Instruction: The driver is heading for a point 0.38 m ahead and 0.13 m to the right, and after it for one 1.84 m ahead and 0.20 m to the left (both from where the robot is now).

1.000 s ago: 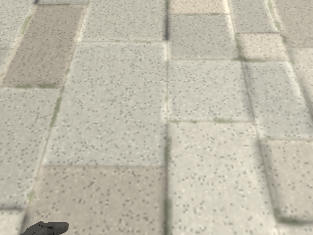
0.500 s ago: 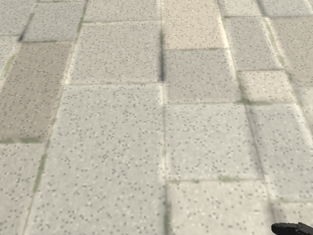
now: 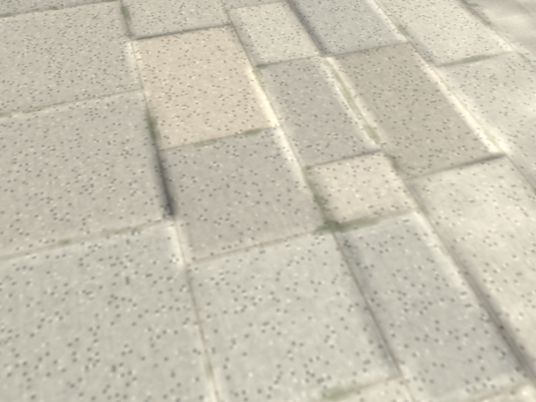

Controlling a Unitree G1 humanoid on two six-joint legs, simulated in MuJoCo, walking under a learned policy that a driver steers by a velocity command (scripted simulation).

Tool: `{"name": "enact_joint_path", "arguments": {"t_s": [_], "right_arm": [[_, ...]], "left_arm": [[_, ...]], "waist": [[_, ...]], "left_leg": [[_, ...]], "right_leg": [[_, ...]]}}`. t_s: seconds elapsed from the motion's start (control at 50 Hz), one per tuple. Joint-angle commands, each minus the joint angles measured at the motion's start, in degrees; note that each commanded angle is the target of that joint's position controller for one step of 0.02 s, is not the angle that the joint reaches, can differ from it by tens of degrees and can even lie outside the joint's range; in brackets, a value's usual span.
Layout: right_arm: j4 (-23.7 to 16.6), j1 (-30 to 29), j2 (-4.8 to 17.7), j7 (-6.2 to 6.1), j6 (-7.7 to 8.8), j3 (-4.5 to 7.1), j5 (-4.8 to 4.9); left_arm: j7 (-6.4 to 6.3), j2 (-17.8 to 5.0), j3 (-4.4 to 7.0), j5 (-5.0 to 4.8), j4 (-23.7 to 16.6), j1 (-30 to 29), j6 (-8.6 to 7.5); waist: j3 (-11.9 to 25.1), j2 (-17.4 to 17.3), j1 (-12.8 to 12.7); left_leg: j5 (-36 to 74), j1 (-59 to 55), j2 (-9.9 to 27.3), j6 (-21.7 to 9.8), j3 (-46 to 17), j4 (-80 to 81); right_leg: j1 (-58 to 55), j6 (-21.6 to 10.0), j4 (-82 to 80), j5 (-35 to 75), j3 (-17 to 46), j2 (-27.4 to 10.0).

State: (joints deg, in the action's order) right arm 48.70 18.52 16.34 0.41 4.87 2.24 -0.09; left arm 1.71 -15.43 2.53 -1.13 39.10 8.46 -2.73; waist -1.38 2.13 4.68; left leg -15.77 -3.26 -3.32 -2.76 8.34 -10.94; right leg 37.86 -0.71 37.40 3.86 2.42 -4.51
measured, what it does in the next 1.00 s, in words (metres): walks ahead: right foot, then left foot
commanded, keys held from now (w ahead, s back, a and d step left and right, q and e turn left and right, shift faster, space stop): w+e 0.24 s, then e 0.06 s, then q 0.70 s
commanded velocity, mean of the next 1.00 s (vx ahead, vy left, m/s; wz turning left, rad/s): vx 0.23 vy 0.00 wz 0.00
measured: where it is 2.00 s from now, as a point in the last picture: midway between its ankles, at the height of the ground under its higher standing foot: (275, 397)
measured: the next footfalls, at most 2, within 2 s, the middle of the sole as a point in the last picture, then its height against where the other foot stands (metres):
right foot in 0.12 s outside the picture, level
left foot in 0.56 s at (246, 391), level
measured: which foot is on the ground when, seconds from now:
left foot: down 0.00-0.12, up 0.14-0.54, down 0.56-1.00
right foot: up 0.00-0.10, down 0.12-0.60, up 0.62-0.96, down 0.98-1.00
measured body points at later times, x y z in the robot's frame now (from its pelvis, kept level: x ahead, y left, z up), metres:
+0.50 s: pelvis +0.28 -0.04 +0.00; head +0.31 -0.05 +0.45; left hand +0.43 +0.22 -0.11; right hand +0.41 -0.32 -0.10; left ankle +0.48 +0.07 -0.70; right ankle +0.21 -0.12 -0.74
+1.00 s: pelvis +0.39 -0.07 -0.01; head +0.42 -0.07 +0.44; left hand +0.51 +0.22 -0.11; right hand +0.55 -0.34 -0.11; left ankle +0.47 +0.04 -0.74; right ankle +0.42 -0.19 -0.74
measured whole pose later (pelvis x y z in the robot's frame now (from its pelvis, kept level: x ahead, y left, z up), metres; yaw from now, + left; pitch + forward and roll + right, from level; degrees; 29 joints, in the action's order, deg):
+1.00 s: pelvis +0.39 -0.07 -0.01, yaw +4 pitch +2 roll -1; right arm 36.7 10.5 18.0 -1.7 -3.2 4.4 0.8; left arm -1.3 -16.3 3.3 -0.1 42.8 10.3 -0.7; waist -1.9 -2.1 1.1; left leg -7.8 23.9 -7.2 -0.8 -12.4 -29.7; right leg 18.3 1.2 29.7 -13.3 5.3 2.2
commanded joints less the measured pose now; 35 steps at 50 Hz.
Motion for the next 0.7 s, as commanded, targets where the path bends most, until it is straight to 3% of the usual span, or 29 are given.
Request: {"name": "enact_joint_path", "arguments": {"t_s": [0.02,0.08,0.1,0.12,0.14,0.16,0.18,0.2,0.22,0.24,0.26,0.28,0.34,0.4,0.44,0.48,0.52,0.56,0.58,0.6,0.62,0.64,0.66,0.68,0.7], "right_arm": [[-1.47,1.69,10.06,-0.56,-0.80,2.48,0.58],[-2.05,0.47,12.18,-1.55,-2.34,3.16,0.92],[-2.45,-0.14,12.79,-2.03,-2.91,3.36,0.79],[-3.05,-1.42,12.59,-2.46,-3.21,3.22,0.89],[-4.53,-0.38,9.94,-2.60,-2.53,2.06,-0.40],[-7.22,5.04,2.55,-1.21,-0.65,-0.34,-1.51],[-7.49,-1.30,8.12,-0.05,1.54,0.70,0.38],[-9.64,-6.38,9.60,0.54,2.78,1.08,2.15],[-9.75,-7.36,8.74,0.39,3.39,0.82,1.49],[-9.46,-7.60,8.90,0.12,3.35,1.19,0.15],[-9.48,-6.81,9.25,0.08,2.66,1.52,-0.30],[-9.59,-5.86,9.04,-0.06,1.92,1.62,-0.62],[-8.83,-4.51,5.97,-0.48,0.23,0.78,-0.85],[-8.78,-8.92,3.39,0.13,0.42,-0.32,-0.68],[-9.06,-11.27,4.08,0.76,0.70,-0.13,0.05],[-9.41,-12.05,5.38,1.26,0.76,0.37,0.23],[-9.82,-11.68,6.97,1.70,0.78,1.15,-0.14],[-8.95,-6.89,8.91,1.87,0.67,2.27,-0.65],[-9.19,-4.45,12.16,1.59,0.67,3.26,-0.78],[-10.43,-3.08,15.29,1.34,0.31,3.70,-1.40],[-10.38,-0.89,12.07,1.18,-0.59,3.03,-1.46],[-11.41,-2.30,10.12,1.17,-1.21,2.60,-0.47],[-12.41,-5.07,8.93,0.84,-2.02,2.46,0.07],[-12.91,-6.88,8.58,0.46,-2.80,2.25,0.31],[-13.39,-8.22,8.55,-0.08,-3.45,2.28,0.30]], "left_arm": [[1.31,-2.67,0.44,-0.13,-7.34,-8.45,-1.08],[2.11,-4.95,1.72,0.08,-8.21,-5.35,-0.78],[2.04,-6.84,2.79,0.06,-7.24,-0.11,-0.58],[1.41,-9.68,4.48,-0.10,-5.09,8.98,-0.45],[0.12,-14.43,6.06,-0.03,-3.41,17.63,0.33],[-0.07,-18.40,6.26,-0.26,-4.20,15.27,-0.13],[-0.16,-12.88,5.00,-0.17,-4.71,17.11,-0.53],[-0.26,-10.97,4.31,0.17,-4.40,14.73,-0.91],[-0.26,-10.15,4.00,0.02,-4.70,11.28,-1.06],[-0.31,-8.98,3.62,0.27,-5.42,7.91,-1.04],[-0.52,-8.12,3.19,1.06,-6.47,5.43,-1.02],[-0.75,-8.39,3.25,1.17,-6.65,4.13,-1.01],[-1.86,-9.33,3.26,1.20,-5.00,3.42,-0.91],[-2.58,-8.14,2.58,1.13,-2.30,5.94,-0.32],[-2.58,-8.30,2.26,1.43,-0.56,7.76,-0.31],[-2.45,-8.48,2.14,1.91,0.62,7.29,-0.40],[-2.47,-8.75,2.21,1.84,1.60,6.09,-0.22],[-3.04,-8.82,2.32,1.17,1.81,4.16,0.46],[-3.42,-8.47,2.24,1.81,1.46,6.06,0.57],[-3.56,-6.74,1.64,2.92,0.66,11.45,0.37],[-3.21,-5.72,0.92,2.49,0.51,12.68,0.74],[-2.89,-8.78,1.56,1.28,0.86,11.20,1.53],[-3.03,-8.81,1.79,0.67,0.30,7.06,2.57],[-3.33,-8.28,1.82,0.78,-0.03,5.05,3.50],[-3.79,-8.37,2.07,1.22,-0.56,3.55,4.11]], "waist": [[-3.83,-4.29,0.97],[0.13,-7.16,-2.64],[3.43,-7.84,-5.77],[8.07,-6.36,-10.94],[14.35,0.79,-13.83],[19.57,12.56,-6.54],[21.74,5.92,-11.50],[13.18,3.52,-11.41],[8.60,-1.89,-8.74],[5.54,-2.96,-6.64],[3.97,-1.66,-4.66],[3.38,-1.12,-3.40],[3.19,-0.31,-2.33],[5.15,1.93,-5.65],[5.53,2.29,-7.25],[4.76,2.43,-7.27],[4.26,2.38,-6.29],[4.99,1.50,-3.19],[7.78,-3.17,-3.05],[13.78,-13.56,-5.40],[19.50,-19.01,-4.29],[18.95,-12.02,-3.58],[14.19,-7.23,-3.24],[9.68,-4.66,-3.74],[7.17,-4.78,-4.28]], "left_leg": [[29.62,-1.63,17.83,-6.02,-2.83,0.55],[55.41,-5.32,18.45,-4.42,-0.30,-9.67],[62.26,-4.70,18.00,-3.73,0.60,-17.52],[60.03,0.95,16.18,-2.00,1.98,-29.38],[38.65,15.76,13.28,-0.01,2.09,-47.14],[-16.62,40.69,0.18,3.01,-4.67,-65.35],[-16.73,47.11,2.16,2.23,-14.54,-69.68],[-10.89,50.23,4.81,1.26,-14.18,-67.27],[-6.48,47.95,7.17,1.17,-13.84,-61.75],[-4.18,44.95,8.50,2.02,-13.39,-57.10],[-3.07,41.47,9.14,3.03,-13.44,-55.91],[-3.08,39.43,9.09,4.37,-12.97,-54.27],[1.68,35.20,7.84,7.55,-9.54,-44.41],[18.31,29.10,6.29,7.10,-7.87,-30.77],[24.80,27.47,5.77,5.75,-8.71,-25.62],[23.27,28.16,5.84,3.91,-10.01,-23.12],[17.68,28.75,5.26,1.87,-10.40,-21.79],[18.26,23.89,3.39,-0.17,-8.94,-17.31],[37.97,17.38,6.82,-2.38,-13.69,-16.72],[56.17,3.64,17.21,-10.62,-27.89,-18.12],[51.88,-4.14,24.05,-18.46,-42.96,-13.00],[35.03,-1.61,22.98,-17.03,-43.63,-11.08],[22.18,3.75,20.22,-14.32,-39.50,-9.93],[14.09,10.59,18.66,-12.50,-36.88,-7.86],[7.52,15.65,16.58,-10.97,-35.06,-5.97]], "right_leg": [[2.43,-1.42,-3.35,-2.17,-2.84,1.07],[-4.79,-4.42,-3.57,-11.25,-7.26,5.38],[-11.52,-5.90,-3.80,-13.12,-8.23,7.38],[-24.96,-8.25,-7.96,-9.38,-7.40,8.84],[-43.46,-12.11,-8.07,-8.29,6.78,-0.23],[-60.62,-23.08,-13.22,-17.19,39.38,-13.60],[-61.79,-22.54,-17.97,-21.58,42.48,-13.94],[-55.18,-19.84,-19.30,-17.18,33.34,-11.85],[-46.69,-17.95,-19.98,-11.31,27.08,-9.17],[-39.89,-16.90,-21.08,-5.43,22.97,-7.10],[-34.68,-16.83,-22.19,2.65,20.45,-5.82],[-31.15,-17.08,-22.52,9.77,18.84,-5.34],[-23.41,-15.69,-21.82,24.68,9.05,-2.66],[-22.57,-11.60,-21.03,21.98,2.66,0.88],[-25.23,-10.73,-20.92,17.07,3.26,-0.82],[-28.44,-10.33,-19.16,15.16,4.16,-3.21],[-31.53,-9.57,-15.36,15.81,4.93,-5.04],[-32.31,-7.21,-6.43,18.06,3.53,-3.12],[-30.10,-4.17,3.13,12.06,0.87,1.22],[-18.27,0.09,20.54,-13.24,-1.82,8.23],[-7.40,2.54,31.84,-41.45,0.83,12.59],[-5.00,2.32,36.75,-40.48,5.32,9.32],[-2.96,2.48,37.98,-37.10,4.77,7.75],[-2.46,2.61,34.99,-34.54,4.33,6.38],[-4.07,2.65,30.19,-31.86,4.30,5.10]]}}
